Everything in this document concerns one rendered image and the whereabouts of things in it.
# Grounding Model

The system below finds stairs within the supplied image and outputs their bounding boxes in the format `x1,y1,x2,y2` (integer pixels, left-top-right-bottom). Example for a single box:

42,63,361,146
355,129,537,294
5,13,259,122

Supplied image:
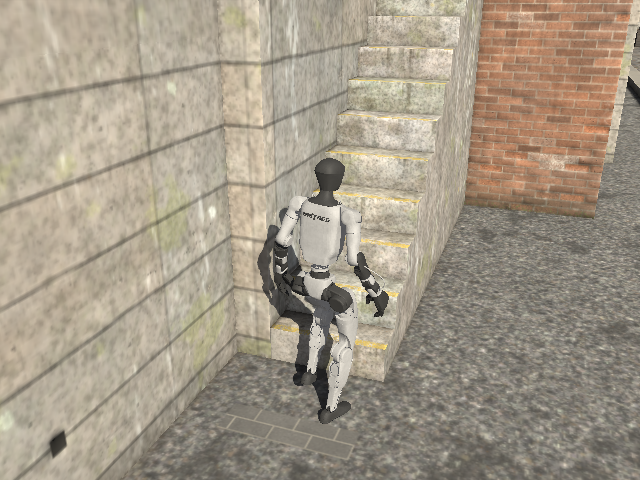
270,0,483,382

